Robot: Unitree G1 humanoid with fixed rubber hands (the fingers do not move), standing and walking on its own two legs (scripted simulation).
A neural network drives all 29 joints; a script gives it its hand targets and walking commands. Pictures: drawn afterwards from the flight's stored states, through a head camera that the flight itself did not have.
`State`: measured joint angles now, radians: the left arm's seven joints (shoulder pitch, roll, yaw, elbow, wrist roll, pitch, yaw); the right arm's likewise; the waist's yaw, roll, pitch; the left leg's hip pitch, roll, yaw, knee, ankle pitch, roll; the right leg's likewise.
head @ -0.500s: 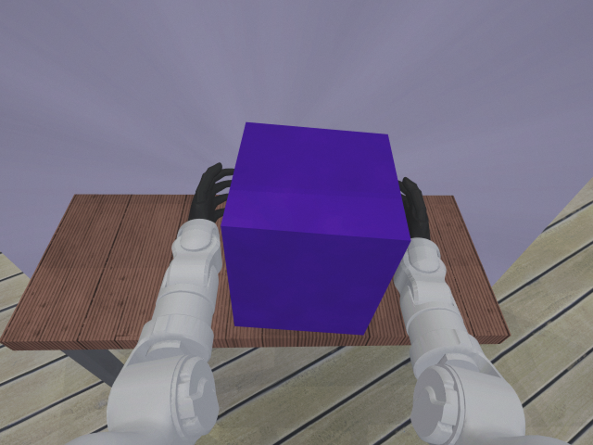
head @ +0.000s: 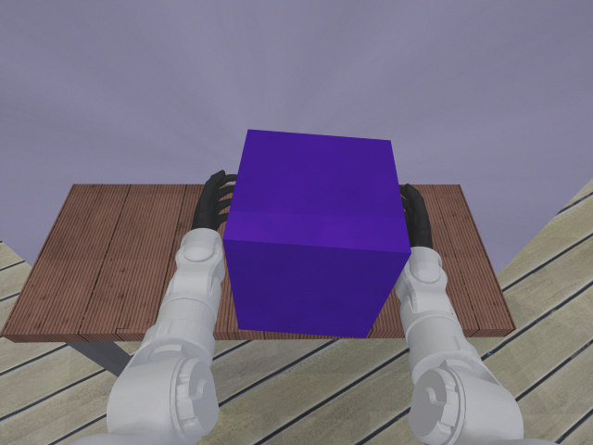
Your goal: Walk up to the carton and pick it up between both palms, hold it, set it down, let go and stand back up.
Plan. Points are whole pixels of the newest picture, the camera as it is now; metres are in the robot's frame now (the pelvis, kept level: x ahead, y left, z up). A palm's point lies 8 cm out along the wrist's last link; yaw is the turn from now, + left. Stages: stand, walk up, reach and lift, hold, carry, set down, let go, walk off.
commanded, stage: set down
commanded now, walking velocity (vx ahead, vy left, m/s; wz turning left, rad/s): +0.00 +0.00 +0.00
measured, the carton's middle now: (310, 240) +0.39 -0.02 +0.01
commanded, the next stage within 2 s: none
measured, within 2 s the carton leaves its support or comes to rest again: rests again in 0.16 s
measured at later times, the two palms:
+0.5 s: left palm (209, 232) +0.40 +0.13 +0.03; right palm (412, 243) +0.37 -0.17 +0.03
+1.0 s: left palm (212, 226) +0.41 +0.12 +0.03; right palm (411, 238) +0.38 -0.18 +0.02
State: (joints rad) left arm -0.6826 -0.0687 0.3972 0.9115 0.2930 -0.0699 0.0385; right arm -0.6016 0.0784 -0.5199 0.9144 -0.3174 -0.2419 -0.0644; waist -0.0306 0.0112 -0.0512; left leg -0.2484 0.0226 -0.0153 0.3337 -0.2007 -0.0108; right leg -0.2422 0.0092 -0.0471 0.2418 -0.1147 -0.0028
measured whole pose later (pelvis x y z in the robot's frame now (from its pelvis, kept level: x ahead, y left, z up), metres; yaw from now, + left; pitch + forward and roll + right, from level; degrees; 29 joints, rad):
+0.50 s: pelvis +0.00 +0.00 +0.00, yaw +1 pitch +9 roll -1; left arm -0.69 -0.06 0.43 1.00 0.32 -0.24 0.04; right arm -0.60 0.07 -0.51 0.98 -0.33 -0.40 -0.10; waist -0.04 0.00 -0.03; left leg -0.29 0.03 -0.01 0.33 -0.19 -0.01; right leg -0.27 0.01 -0.07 0.23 -0.11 -0.01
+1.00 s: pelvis -0.01 +0.00 -0.01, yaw -2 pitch +14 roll -1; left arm -0.79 0.04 0.29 1.20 0.16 -0.27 0.12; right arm -0.75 -0.04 -0.29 1.19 -0.09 -0.34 -0.12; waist -0.02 0.04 -0.12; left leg -0.45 0.05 0.03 0.46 -0.24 -0.01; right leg -0.46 0.02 -0.03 0.37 -0.15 -0.01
